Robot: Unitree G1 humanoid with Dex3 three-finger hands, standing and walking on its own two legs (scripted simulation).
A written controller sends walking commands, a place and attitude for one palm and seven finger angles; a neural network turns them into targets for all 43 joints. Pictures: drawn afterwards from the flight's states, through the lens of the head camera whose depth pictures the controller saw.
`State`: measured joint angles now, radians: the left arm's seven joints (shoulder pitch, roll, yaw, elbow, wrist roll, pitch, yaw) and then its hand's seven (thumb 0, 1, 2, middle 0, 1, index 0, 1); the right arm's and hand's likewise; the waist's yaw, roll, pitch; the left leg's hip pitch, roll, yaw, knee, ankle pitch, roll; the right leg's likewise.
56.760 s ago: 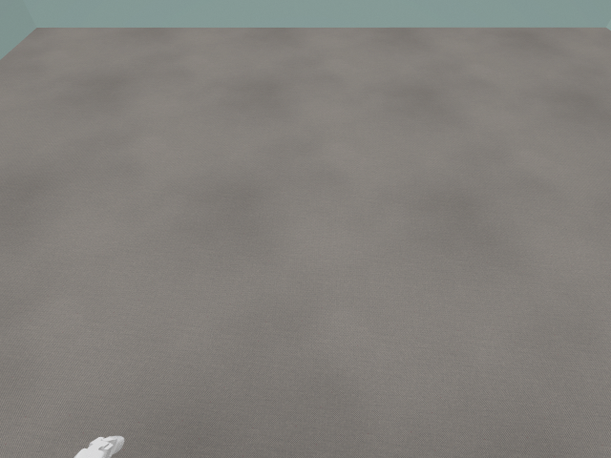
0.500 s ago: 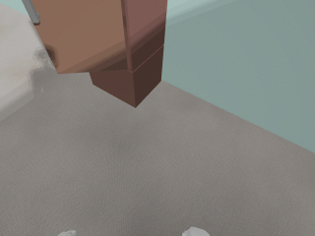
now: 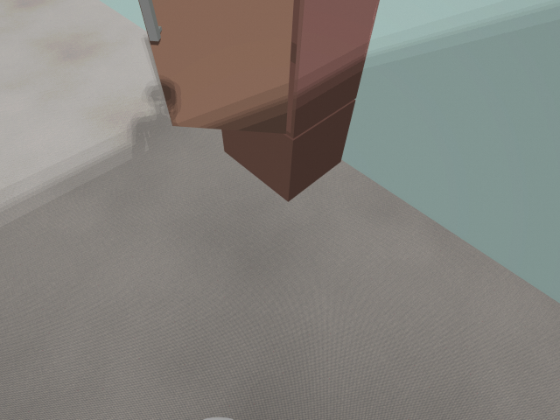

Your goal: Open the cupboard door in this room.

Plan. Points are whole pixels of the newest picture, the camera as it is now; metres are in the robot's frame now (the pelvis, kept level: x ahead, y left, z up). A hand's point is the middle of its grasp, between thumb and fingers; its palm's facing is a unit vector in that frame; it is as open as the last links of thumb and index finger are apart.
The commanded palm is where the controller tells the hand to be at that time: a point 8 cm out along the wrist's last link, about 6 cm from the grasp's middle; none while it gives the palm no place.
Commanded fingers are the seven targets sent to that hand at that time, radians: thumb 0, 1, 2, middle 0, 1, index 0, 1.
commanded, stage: take the last steps up to it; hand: left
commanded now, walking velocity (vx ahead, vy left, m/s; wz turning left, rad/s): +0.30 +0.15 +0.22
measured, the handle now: (151, 9) +1.06 +0.46 +0.06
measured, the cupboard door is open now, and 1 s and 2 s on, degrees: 41 41 41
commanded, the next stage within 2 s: come to a stop and stand still in 1.28 s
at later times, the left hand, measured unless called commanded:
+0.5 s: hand (168, 356) +0.23 +0.22 -0.16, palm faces +0.06 -0.98 -0.21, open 7.4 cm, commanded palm none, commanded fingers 0.00 0.90 0.90 -0.20 -0.30 -0.20 -0.30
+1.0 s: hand (119, 363) +0.21 +0.31 -0.19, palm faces +0.22 -0.96 -0.17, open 7.4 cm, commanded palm none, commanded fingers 0.00 0.90 0.90 -0.20 -0.30 -0.20 -0.30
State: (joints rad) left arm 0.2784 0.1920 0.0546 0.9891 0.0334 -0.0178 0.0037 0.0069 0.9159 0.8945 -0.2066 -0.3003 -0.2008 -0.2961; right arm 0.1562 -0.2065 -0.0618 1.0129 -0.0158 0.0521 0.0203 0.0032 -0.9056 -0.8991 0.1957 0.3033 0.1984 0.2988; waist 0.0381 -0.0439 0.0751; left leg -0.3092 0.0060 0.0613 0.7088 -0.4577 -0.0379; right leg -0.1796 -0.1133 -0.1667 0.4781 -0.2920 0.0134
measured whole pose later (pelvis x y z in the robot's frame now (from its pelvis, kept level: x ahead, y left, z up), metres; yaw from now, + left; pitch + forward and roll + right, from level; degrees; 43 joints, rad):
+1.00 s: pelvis +0.29 +0.14 -0.02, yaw +7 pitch +1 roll +0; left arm 0.35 0.18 0.06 1.13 0.02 0.00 0.00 0.01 0.91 0.89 -0.20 -0.30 -0.20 -0.30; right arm 0.14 -0.18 -0.05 0.97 -0.04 -0.06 0.01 0.00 -0.91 -0.90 0.20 0.30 0.20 0.30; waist 0.05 -0.05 0.07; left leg -0.38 0.04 0.14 0.60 -0.24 0.04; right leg -0.31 -0.14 -0.06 1.03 -0.50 0.01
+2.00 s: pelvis +0.48 +0.17 -0.01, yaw +3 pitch +1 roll +0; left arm 0.20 0.20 0.05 0.97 0.03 0.03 0.01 0.01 0.91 0.90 -0.20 -0.30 -0.20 -0.30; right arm 0.13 -0.21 -0.07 0.98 -0.01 0.05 -0.03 0.00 -0.90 -0.90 0.20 0.30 0.20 0.30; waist 0.01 0.03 0.07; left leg -0.40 0.07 0.03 0.67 -0.37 -0.03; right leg -0.26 -0.02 -0.03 0.59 -0.34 -0.01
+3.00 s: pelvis +0.45 +0.18 +0.00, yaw +3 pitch -1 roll +0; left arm 0.29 0.17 -0.02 1.07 0.02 -0.01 0.03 0.01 0.91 0.90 -0.20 -0.30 -0.20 -0.30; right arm 0.28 -0.17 0.01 1.06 -0.02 -0.02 -0.02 0.00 -0.91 -0.90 0.20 0.30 0.20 0.30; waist 0.00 0.00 0.01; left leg -0.20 -0.03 0.04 0.45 -0.23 0.04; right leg -0.20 -0.03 -0.03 0.47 -0.24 0.01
